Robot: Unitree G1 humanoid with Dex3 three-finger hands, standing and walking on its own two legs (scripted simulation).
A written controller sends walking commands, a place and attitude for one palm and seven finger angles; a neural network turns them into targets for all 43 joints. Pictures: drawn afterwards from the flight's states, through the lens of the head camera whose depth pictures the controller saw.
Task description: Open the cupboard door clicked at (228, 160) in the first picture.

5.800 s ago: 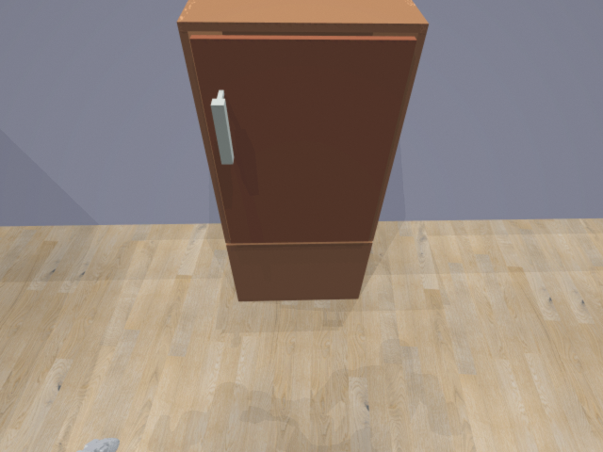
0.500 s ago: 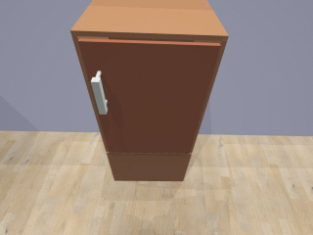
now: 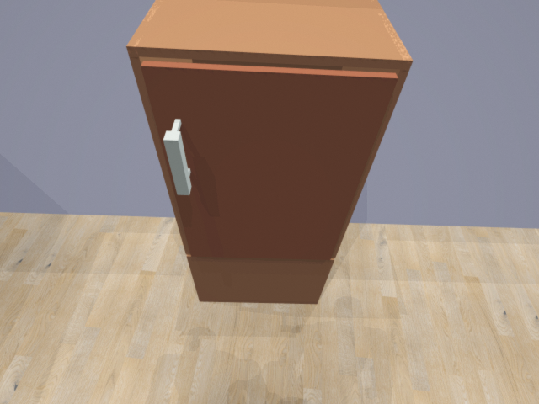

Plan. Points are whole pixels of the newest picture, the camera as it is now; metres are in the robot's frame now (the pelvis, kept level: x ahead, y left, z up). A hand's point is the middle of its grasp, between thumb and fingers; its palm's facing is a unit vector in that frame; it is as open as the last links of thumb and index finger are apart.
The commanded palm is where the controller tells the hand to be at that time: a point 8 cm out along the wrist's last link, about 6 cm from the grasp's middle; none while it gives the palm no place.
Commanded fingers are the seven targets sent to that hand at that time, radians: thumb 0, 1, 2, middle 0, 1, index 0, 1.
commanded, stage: look again from close up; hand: left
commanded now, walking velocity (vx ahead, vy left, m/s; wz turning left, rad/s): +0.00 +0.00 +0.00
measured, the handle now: (180, 157) +0.53 +0.21 +0.04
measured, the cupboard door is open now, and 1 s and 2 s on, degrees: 0 0 0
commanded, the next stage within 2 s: raise the hand with hooked fingers in 0.44 s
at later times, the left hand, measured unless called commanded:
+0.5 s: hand out of the picture +0.05 +0.18 -0.17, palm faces -0.02 -0.97 -0.23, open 7.4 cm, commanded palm none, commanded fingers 0.00 0.90 0.90 -0.20 -0.30 -0.20 -0.30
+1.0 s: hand (146, 376) +0.17 +0.19 -0.05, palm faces +0.16 -0.99 -0.03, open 8.8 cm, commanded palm +0.16 +0.25 -0.03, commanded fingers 0.00 0.34 0.66 -0.24 -0.66 -0.24 -0.66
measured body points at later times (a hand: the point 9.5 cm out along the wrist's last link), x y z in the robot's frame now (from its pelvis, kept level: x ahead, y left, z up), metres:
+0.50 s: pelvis +0.02 -0.02 +0.00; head +0.04 +0.00 +0.45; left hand +0.05 +0.23 -0.16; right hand +0.09 -0.26 -0.14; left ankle +0.05 +0.07 -0.74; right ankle -0.06 -0.12 -0.74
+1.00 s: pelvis -0.02 -0.06 -0.09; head +0.02 -0.05 +0.36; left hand +0.15 +0.24 -0.05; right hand +0.19 -0.31 -0.14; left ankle +0.05 +0.07 -0.74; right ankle -0.02 -0.11 -0.74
